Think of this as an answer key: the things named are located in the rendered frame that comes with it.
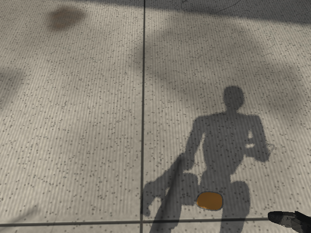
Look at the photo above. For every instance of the robot right hand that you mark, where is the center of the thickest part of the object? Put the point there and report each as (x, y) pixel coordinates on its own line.
(296, 221)

